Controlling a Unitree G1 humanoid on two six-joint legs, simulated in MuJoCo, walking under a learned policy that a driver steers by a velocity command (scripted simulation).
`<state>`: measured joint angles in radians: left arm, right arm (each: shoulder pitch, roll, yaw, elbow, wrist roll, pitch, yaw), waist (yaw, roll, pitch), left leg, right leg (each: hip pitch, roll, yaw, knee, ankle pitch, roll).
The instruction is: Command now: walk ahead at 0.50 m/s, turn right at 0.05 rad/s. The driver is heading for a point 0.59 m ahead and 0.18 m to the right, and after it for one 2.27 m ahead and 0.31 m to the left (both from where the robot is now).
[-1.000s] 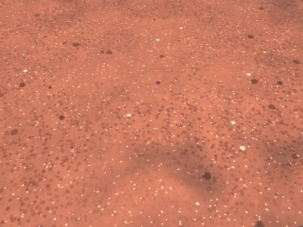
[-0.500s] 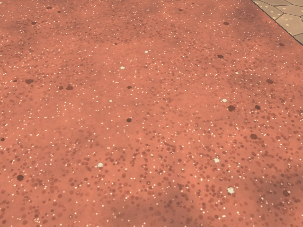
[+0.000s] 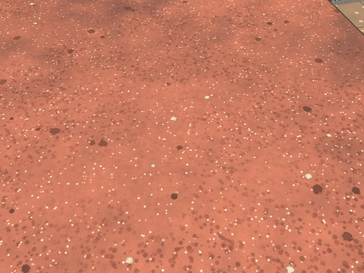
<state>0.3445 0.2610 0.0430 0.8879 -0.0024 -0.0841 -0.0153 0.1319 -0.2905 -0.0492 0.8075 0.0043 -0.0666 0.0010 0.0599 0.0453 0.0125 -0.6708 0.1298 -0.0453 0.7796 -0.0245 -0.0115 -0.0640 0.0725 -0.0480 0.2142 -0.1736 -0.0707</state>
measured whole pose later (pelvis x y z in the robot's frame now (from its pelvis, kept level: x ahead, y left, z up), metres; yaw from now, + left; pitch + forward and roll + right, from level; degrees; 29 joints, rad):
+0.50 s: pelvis +0.27 +0.05 +0.00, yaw -13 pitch +0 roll +2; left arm 0.20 0.31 0.08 0.81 -0.03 -0.02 0.00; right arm 0.28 -0.26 -0.07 0.90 -0.02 -0.10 0.00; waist -0.04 -0.05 0.03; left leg -0.08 -0.02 0.18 0.26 -0.19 0.03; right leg -0.67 -0.12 0.07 0.98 -0.14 -0.01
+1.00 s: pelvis +0.49 -0.09 +0.00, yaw -22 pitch +1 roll +0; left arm 0.21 0.24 0.06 0.81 0.02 -0.07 -0.01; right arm 0.14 -0.30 -0.07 0.86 0.01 -0.05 -0.01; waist 0.01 0.05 0.07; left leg -0.62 0.10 -0.04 0.98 -0.23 -0.03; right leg -0.18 0.07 -0.07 0.33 -0.16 -0.09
